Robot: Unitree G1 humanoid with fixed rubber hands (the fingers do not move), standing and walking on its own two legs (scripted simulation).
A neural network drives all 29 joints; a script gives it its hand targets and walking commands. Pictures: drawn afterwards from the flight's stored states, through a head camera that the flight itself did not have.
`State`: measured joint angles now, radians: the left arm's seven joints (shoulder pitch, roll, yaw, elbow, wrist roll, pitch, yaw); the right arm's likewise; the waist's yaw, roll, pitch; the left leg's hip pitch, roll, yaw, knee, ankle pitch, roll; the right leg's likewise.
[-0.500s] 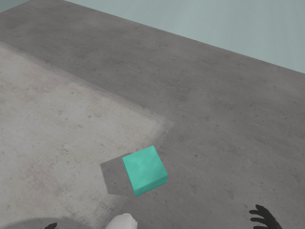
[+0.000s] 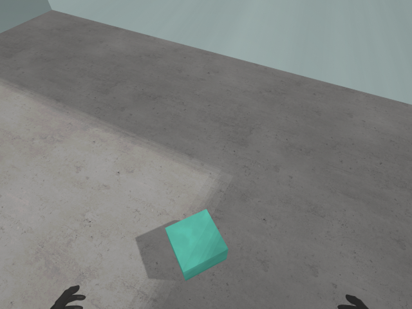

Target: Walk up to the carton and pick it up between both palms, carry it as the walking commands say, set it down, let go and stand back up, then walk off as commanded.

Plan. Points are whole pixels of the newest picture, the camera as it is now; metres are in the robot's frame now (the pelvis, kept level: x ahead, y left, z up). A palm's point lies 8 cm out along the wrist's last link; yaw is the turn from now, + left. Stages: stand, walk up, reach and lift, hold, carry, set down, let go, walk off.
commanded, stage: walk up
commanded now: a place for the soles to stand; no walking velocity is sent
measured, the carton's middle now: (196, 243) +0.47 +0.07 -0.71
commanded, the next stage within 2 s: none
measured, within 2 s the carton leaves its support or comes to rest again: neither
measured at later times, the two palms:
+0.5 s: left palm out of the picture +0.08 +0.33 -0.12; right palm out of the picture +0.11 -0.28 -0.11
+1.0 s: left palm out of the picture +0.08 +0.32 -0.10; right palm out of the picture +0.05 -0.36 -0.09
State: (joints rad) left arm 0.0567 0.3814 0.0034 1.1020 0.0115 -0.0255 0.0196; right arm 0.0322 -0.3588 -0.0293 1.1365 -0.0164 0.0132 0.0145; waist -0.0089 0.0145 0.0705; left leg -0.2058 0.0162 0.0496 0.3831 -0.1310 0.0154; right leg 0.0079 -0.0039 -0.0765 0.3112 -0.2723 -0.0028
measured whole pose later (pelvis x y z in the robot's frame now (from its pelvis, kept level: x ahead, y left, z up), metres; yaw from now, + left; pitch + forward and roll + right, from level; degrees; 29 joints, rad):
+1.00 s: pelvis +0.01 -0.02 -0.01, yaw +7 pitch -2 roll +1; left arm 0.19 0.46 0.14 0.80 0.07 0.09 -0.11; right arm 0.35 -0.40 -0.10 0.94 -0.05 -0.05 -0.05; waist -0.02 -0.07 0.05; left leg -0.27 -0.03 -0.06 0.46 -0.17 0.01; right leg -0.37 -0.05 0.06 0.86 -0.46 -0.02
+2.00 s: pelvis +0.11 -0.14 -0.01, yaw +29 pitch -1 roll +0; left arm 0.08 0.39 0.04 0.96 0.01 -0.01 0.00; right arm 0.12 -0.39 -0.02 0.98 -0.02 -0.02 0.00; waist 0.01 0.01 0.07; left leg -0.23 -0.02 -0.13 0.54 -0.28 -0.02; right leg -0.17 -0.04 -0.17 0.51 -0.31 -0.02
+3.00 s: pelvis +0.11 -0.09 -0.01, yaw +32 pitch -2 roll -1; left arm 0.13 0.42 0.07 0.99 0.03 -0.02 0.00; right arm 0.17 -0.40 -0.04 0.99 -0.04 0.01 0.03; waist 0.01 -0.01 0.05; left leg -0.21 -0.07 -0.09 0.54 -0.30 0.04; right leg -0.12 -0.10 -0.19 0.50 -0.33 0.02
